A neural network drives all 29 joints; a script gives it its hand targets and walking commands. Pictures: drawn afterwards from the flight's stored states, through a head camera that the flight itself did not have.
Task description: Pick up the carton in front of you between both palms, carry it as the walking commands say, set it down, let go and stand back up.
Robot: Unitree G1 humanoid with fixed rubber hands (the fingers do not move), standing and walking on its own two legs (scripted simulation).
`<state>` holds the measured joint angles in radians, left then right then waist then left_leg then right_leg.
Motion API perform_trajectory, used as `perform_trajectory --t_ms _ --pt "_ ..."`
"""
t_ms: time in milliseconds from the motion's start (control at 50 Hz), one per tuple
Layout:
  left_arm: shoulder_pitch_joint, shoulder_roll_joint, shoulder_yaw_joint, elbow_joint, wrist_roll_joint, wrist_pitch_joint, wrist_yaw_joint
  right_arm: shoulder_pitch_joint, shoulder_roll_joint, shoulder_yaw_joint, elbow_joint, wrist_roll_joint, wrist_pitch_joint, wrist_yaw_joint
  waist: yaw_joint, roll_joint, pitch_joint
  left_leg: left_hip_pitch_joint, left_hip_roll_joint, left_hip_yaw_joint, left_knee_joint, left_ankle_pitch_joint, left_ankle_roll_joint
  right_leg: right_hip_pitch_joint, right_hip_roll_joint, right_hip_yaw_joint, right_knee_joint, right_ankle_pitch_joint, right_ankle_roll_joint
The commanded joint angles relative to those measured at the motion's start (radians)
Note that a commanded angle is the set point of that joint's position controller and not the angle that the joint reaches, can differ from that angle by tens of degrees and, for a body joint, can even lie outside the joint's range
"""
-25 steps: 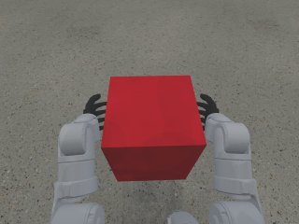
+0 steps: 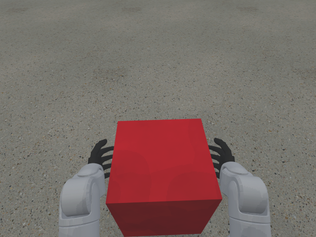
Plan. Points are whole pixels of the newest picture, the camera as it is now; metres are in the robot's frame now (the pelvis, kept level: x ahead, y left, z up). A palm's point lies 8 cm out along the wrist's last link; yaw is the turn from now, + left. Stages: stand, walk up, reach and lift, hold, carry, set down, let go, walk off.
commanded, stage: carry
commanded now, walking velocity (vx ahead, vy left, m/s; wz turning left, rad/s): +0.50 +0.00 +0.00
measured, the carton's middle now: (161, 179) +0.27 +0.00 +0.00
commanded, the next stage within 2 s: none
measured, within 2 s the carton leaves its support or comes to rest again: neither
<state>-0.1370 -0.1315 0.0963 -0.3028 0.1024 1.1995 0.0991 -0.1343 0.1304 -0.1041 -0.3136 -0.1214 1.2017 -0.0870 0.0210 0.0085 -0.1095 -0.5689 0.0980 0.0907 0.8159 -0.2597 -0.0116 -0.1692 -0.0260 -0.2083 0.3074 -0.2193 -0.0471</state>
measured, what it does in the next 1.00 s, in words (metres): walks ahead: left foot, then right foot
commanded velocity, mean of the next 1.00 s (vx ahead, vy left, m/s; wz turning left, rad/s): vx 0.50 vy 0.00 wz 0.00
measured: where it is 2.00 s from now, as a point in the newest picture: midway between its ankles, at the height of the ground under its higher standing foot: (158, 128)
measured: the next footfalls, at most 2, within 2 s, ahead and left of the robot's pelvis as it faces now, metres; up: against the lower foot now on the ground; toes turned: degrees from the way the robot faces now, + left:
left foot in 0.18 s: +0.30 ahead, +0.13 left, +0.00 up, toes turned +11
right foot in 0.64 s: +0.57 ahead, -0.11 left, +0.00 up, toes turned -14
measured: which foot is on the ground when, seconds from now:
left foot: up 0.00-0.16, down 0.18-0.66, up 0.68-1.00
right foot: down 0.00-0.22, up 0.24-0.62, down 0.64-1.00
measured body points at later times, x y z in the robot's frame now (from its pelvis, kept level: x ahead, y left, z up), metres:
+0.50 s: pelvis +0.31 +0.03 +0.00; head +0.31 +0.04 +0.45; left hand +0.59 +0.17 +0.07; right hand +0.57 -0.13 +0.08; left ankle +0.26 +0.13 -0.75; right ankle +0.41 -0.12 -0.71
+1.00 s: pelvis +0.63 -0.01 +0.00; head +0.64 -0.02 +0.45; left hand +0.91 +0.14 +0.08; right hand +0.91 -0.16 +0.08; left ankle +0.77 +0.13 -0.71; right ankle +0.53 -0.10 -0.75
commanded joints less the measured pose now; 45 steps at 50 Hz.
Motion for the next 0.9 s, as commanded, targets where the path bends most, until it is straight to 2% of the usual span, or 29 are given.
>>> perform_trajectory --t_ms 0,60,120,160,180,200,220,240,260,280,300,320,360,420,460,520,560,600,620,640,660,680,700,720,740,760,820,880 --pt "-0.466 -0.92 -0.708 -0.102 -0.422 -0.008 -0.276 -0.476 0.928 0.731 -0.086 0.41 -0.014 0.243 -0.005 -0.142 -0.183 -0.011 -0.007 0.048 -0.173 0.101 -0.007 0.185 -0.234 0.15 -0.131 0.204 -0.09" --pt "-0.432 -0.882 -0.696 -0.097 -0.4 0.003 -0.272 -0.463 0.892 0.729 -0.091 0.412 0.0 0.245 0.0 -0.153 -0.141 0.027 -0.031 0.088 -0.265 0.18 0.001 0.196 -0.22 0.109 -0.107 0.28 -0.067" --pt "-0.433 -0.847 -0.687 -0.076 -0.384 0.017 -0.266 -0.465 0.853 0.72 -0.073 0.415 0.016 0.25 -0.002 -0.162 -0.108 0.107 -0.045 0.129 -0.333 0.174 0.018 0.202 -0.216 0.085 -0.027 0.312 -0.042" --pt "-0.441 -0.831 -0.687 -0.062 -0.38 0.026 -0.264 -0.445 0.835 0.703 -0.042 0.411 0.023 0.253 -0.025 -0.101 -0.18 0.398 -0.097 0.188 -0.37 0.107 0.035 0.091 -0.156 -0.006 0.221 0.401 0.003" --pt "-0.45 -0.814 -0.688 -0.059 -0.38 0.032 -0.263 -0.432 0.826 0.689 -0.019 0.405 0.024 0.255 -0.047 -0.013 -0.236 0.611 0.023 0.0 -0.403 0.016 0.066 -0.086 -0.115 -0.017 0.427 0.291 0.043" --pt "-0.484 -0.822 -0.702 -0.081 -0.391 0.041 -0.263 -0.432 0.824 0.677 0.009 0.389 0.017 0.257 -0.056 0.251 -0.312 0.805 0.279 -0.455 -0.514 -0.092 0.205 -0.36 -0.01 0.006 0.753 0.042 0.092" --pt "-0.497 -0.84 -0.707 -0.067 -0.394 0.041 -0.267 -0.418 0.856 0.678 0.026 0.397 0.013 0.258 -0.048 0.315 -0.291 0.832 0.333 -0.596 -0.59 0.082 0.249 -0.53 0.023 0.109 0.898 -0.275 0.076" --pt "-0.507 -0.874 -0.712 -0.052 -0.4 0.032 -0.272 -0.444 0.884 0.681 0.002 0.407 0.007 0.26 -0.046 0.228 -0.286 0.803 0.324 -0.496 -0.552 0.196 0.249 -0.564 -0.033 0.171 0.986 -0.277 0.048" --pt "-0.508 -0.906 -0.714 -0.054 -0.405 0.02 -0.275 -0.461 0.92 0.692 -0.011 0.415 0.0 0.262 -0.046 0.127 -0.291 0.753 0.303 -0.417 -0.531 0.244 0.227 -0.566 -0.074 0.199 0.988 -0.239 0.032" --pt "-0.512 -0.932 -0.72 -0.06 -0.408 0.009 -0.277 -0.484 0.952 0.703 -0.032 0.424 -0.01 0.265 -0.04 0.053 -0.276 0.678 0.286 -0.341 -0.551 0.222 0.186 -0.539 -0.109 0.214 0.918 -0.174 0.029" --pt "-0.519 -0.956 -0.727 -0.066 -0.408 -0.003 -0.276 -0.51 0.972 0.713 -0.051 0.433 -0.019 0.267 -0.034 0.044 -0.264 0.604 0.262 -0.265 -0.587 0.163 0.152 -0.489 -0.124 0.212 0.837 -0.123 0.033" --pt "-0.522 -0.977 -0.73 -0.072 -0.408 -0.011 -0.273 -0.525 0.98 0.72 -0.066 0.442 -0.025 0.269 -0.033 0.07 -0.258 0.562 0.241 -0.201 -0.613 0.122 0.137 -0.45 -0.116 0.187 0.771 -0.092 0.038" --pt "-0.498 -0.983 -0.734 -0.089 -0.401 -0.025 -0.263 -0.508 0.976 0.732 -0.091 0.455 -0.032 0.273 -0.033 0.118 -0.239 0.537 0.216 -0.122 -0.655 0.071 0.139 -0.429 -0.107 0.148 0.643 -0.043 0.049" --pt "-0.46 -0.957 -0.733 -0.117 -0.388 -0.029 -0.249 -0.478 0.941 0.735 -0.118 0.457 -0.031 0.273 -0.034 0.12 -0.206 0.559 0.185 -0.048 -0.67 0.114 0.146 -0.419 -0.093 0.098 0.415 0.041 0.066" --pt "-0.447 -0.927 -0.731 -0.142 -0.386 -0.021 -0.244 -0.46 0.908 0.731 -0.136 0.451 -0.024 0.269 -0.038 0.128 -0.183 0.575 0.17 -0.006 -0.655 0.194 0.135 -0.387 -0.072 0.06 0.302 0.095 0.063" --pt "-0.432 -0.876 -0.72 -0.15 -0.387 0.004 -0.247 -0.424 0.861 0.713 -0.13 0.428 -0.005 0.26 -0.044 0.149 -0.152 0.605 0.16 0.027 -0.624 0.249 0.113 -0.341 -0.052 0.022 0.209 0.165 0.054" --pt "-0.43 -0.846 -0.708 -0.138 -0.387 0.021 -0.252 -0.422 0.833 0.705 -0.115 0.414 0.01 0.256 -0.042 0.149 -0.129 0.61 0.157 0.043 -0.569 0.255 0.096 -0.286 -0.045 0.0 0.162 0.15 0.041" --pt "-0.42 -0.825 -0.689 -0.106 -0.386 0.036 -0.258 -0.43 0.813 0.703 -0.097 0.405 0.026 0.252 -0.022 0.09 -0.163 0.519 0.102 0.115 -0.355 0.321 0.059 -0.056 0.008 -0.066 0.113 0.067 0.026" --pt "-0.411 -0.815 -0.677 -0.083 -0.385 0.042 -0.261 -0.436 0.796 0.702 -0.088 0.4 0.034 0.25 -0.003 0.023 -0.223 0.385 0.076 0.131 -0.161 0.269 0.026 0.145 -0.065 0.038 0.122 0.017 0.016" --pt "-0.407 -0.796 -0.658 -0.05 -0.372 0.041 -0.262 -0.469 0.793 0.712 -0.1 0.409 0.048 0.248 0.006 -0.228 -0.287 0.112 -0.032 0.125 0.15 0.07 -0.032 0.349 -0.316 0.477 0.008 -0.116 -0.097" --pt "-0.401 -0.817 -0.657 -0.027 -0.373 0.036 -0.263 -0.495 0.8 0.716 -0.102 0.415 0.053 0.25 0.016 -0.372 -0.278 -0.116 -0.096 0.042 0.324 -0.238 -0.031 0.435 -0.411 0.7 -0.085 -0.004 -0.173" --pt "-0.419 -0.846 -0.661 -0.043 -0.383 0.033 -0.266 -0.503 0.837 0.722 -0.083 0.42 0.048 0.252 0.002 -0.285 -0.267 -0.166 -0.036 -0.05 0.426 -0.245 -0.001 0.418 -0.407 0.625 -0.061 0.117 -0.173" --pt "-0.441 -0.888 -0.67 -0.052 -0.393 0.026 -0.268 -0.521 0.867 0.722 -0.086 0.425 0.038 0.255 0.001 -0.189 -0.273 -0.168 0.0 -0.072 0.45 -0.212 0.018 0.374 -0.383 0.538 -0.034 0.209 -0.16" --pt "-0.47 -0.923 -0.683 -0.072 -0.404 0.017 -0.272 -0.528 0.898 0.727 -0.083 0.427 0.026 0.257 -0.004 -0.095 -0.264 -0.144 0.031 -0.087 0.405 -0.145 0.025 0.309 -0.362 0.457 -0.04 0.217 -0.125" --pt "-0.495 -0.949 -0.693 -0.09 -0.412 0.008 -0.275 -0.531 0.921 0.734 -0.087 0.426 0.015 0.257 -0.007 -0.07 -0.257 -0.106 0.05 -0.093 0.332 -0.088 0.024 0.252 -0.341 0.384 -0.067 0.198 -0.093" --pt "-0.513 -0.963 -0.699 -0.1 -0.419 0.001 -0.278 -0.538 0.946 0.741 -0.09 0.426 0.006 0.255 -0.007 -0.091 -0.258 -0.073 0.045 -0.072 0.28 -0.047 0.021 0.223 -0.323 0.323 -0.088 0.172 -0.075" --pt "-0.506 -0.958 -0.712 -0.135 -0.439 -0.009 -0.283 -0.513 0.964 0.746 -0.112 0.416 -0.014 0.242 -0.01 -0.133 -0.232 -0.079 0.033 -0.022 0.135 0.034 0.001 0.216 -0.289 0.222 -0.139 0.125 -0.082" --pt "-0.482 -0.921 -0.709 -0.166 -0.437 -0.006 -0.281 -0.485 0.937 0.743 -0.144 0.407 -0.013 0.229 -0.008 -0.133 -0.19 -0.08 0.017 0.024 -0.067 0.11 -0.012 0.246 -0.253 0.143 -0.137 0.219 -0.087"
